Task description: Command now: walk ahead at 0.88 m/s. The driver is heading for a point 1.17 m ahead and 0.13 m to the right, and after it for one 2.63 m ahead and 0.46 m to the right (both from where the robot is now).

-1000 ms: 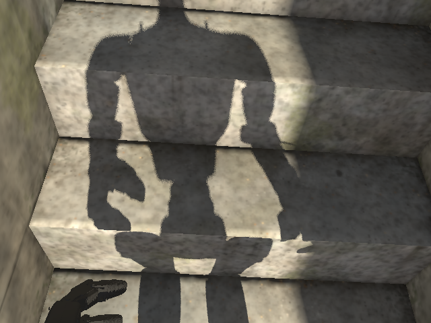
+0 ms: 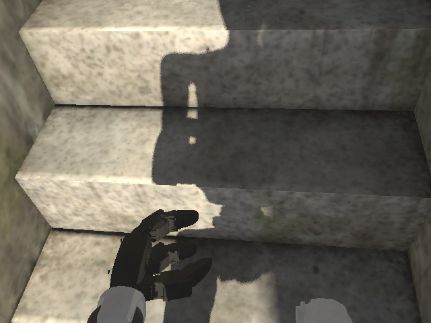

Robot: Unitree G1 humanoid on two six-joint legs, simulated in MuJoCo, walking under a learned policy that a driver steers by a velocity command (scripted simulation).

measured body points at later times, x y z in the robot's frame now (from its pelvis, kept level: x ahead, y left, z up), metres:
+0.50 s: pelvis +0.16 -0.04 +0.19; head +0.16 -0.12 +0.63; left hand +0.23 +0.23 +0.12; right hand +0.35 -0.24 +0.05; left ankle +0.23 +0.14 -0.16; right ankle +0.11 -0.16 -0.55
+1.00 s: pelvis +0.45 +0.08 +0.39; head +0.50 +0.08 +0.84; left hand +0.74 +0.24 +0.34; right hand +0.39 -0.16 +0.25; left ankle +0.45 +0.16 -0.35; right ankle +0.44 -0.07 +0.04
